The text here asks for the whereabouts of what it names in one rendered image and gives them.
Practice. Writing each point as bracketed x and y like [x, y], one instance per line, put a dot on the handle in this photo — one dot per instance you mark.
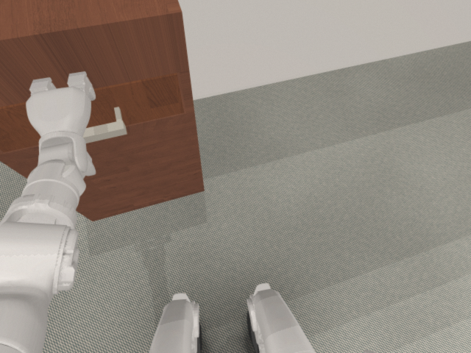
[106, 131]

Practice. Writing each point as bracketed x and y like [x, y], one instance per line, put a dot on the robot thigh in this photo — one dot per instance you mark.
[270, 316]
[178, 325]

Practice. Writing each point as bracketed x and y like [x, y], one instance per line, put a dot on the left robot hand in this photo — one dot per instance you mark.
[51, 109]

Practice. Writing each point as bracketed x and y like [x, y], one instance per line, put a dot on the cabinet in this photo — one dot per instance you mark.
[113, 41]

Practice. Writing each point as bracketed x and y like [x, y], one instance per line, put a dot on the robot left forearm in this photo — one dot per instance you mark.
[54, 187]

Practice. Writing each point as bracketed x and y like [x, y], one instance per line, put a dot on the robot left thigh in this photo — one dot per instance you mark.
[178, 325]

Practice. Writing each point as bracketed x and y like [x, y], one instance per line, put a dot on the left robot upper arm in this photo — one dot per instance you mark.
[36, 262]

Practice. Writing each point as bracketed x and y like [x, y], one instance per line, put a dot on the robot right thigh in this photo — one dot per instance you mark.
[270, 316]

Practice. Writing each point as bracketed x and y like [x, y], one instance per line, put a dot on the drawer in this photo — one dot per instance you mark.
[139, 101]

